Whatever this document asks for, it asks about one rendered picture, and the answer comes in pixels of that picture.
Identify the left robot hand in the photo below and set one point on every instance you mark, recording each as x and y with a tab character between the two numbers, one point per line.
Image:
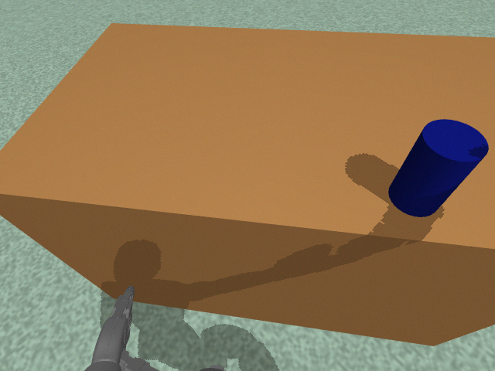
114	336

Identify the can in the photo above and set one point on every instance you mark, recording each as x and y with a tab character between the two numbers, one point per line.
444	154

